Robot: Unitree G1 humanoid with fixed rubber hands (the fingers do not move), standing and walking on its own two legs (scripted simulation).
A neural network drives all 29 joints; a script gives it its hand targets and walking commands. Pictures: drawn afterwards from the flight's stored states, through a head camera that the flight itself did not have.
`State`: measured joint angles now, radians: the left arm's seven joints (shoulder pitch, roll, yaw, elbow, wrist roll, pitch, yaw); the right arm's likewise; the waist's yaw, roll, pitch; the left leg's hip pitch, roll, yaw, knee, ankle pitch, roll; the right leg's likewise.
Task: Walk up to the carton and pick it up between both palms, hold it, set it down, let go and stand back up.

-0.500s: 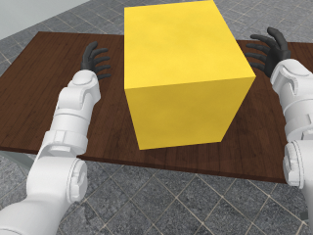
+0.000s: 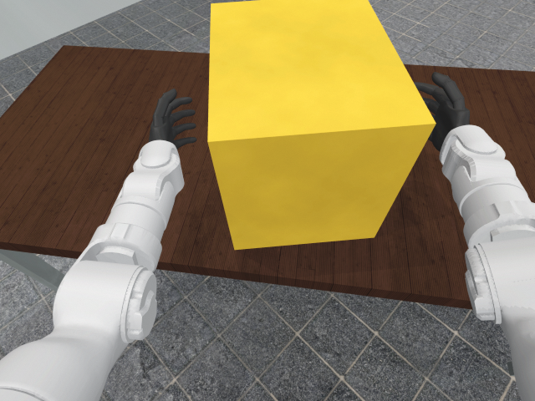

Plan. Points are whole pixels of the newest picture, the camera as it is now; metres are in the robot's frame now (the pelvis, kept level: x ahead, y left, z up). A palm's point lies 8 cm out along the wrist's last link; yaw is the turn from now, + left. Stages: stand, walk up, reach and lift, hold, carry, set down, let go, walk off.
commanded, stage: reach and lift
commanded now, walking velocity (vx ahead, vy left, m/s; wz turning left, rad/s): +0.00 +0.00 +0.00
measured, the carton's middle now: (296, 126) +0.54 +0.06 +0.08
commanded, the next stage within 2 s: none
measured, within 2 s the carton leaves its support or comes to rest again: neither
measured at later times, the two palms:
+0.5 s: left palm (184, 141) +0.43 +0.21 +0.12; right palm (421, 123) +0.52 -0.12 +0.13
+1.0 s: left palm (178, 146) +0.42 +0.22 +0.12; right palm (414, 129) +0.50 -0.11 +0.13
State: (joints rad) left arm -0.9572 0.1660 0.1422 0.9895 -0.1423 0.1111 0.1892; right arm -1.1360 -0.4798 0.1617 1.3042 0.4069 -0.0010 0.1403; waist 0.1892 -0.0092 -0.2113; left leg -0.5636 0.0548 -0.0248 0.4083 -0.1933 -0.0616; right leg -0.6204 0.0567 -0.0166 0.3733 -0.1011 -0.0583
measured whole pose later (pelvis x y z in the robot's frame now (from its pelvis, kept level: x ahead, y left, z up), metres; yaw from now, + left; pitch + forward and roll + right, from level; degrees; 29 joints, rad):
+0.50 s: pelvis +0.00 -0.01 +0.00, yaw +1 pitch +22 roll +0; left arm -0.98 0.06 0.27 0.98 -0.03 0.03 0.20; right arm -1.17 -0.37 0.05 1.30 0.27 -0.03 0.06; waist 0.19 0.00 -0.22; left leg -0.58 0.07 -0.01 0.37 -0.17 -0.07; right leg -0.64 0.06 -0.02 0.34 -0.08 -0.07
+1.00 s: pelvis +0.01 +0.01 +0.01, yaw +1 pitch +16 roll +0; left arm -0.86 -0.09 0.52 0.79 0.27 0.06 0.14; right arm -1.05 -0.24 -0.42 1.21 -0.20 -0.10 0.13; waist 0.15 -0.01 -0.15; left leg -0.40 0.05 0.01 0.29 -0.16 -0.04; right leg -0.45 0.04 -0.02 0.26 -0.08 -0.04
